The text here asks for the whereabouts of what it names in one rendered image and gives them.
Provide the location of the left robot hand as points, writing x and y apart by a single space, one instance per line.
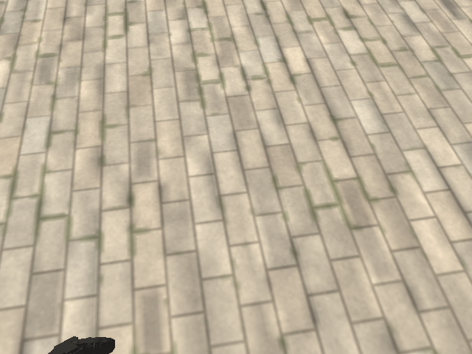
97 345

